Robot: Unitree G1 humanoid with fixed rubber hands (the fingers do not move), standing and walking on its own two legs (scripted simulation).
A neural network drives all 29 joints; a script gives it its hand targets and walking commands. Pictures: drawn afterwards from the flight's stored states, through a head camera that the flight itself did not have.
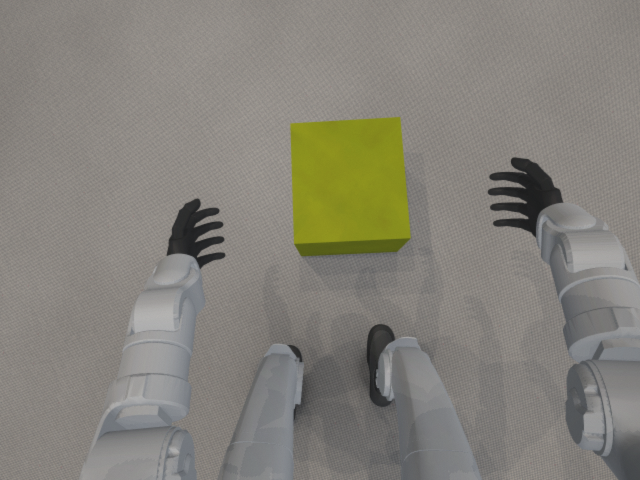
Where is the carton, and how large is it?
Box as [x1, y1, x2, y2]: [290, 117, 410, 255]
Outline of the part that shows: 399,117 290,123 294,244 301,255 396,251 410,237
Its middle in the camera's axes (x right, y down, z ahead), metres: +0.07 -0.13 +1.01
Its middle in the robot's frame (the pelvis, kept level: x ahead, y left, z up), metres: +0.60 -0.01 -0.60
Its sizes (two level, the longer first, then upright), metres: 0.299 0.267 0.198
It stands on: the floor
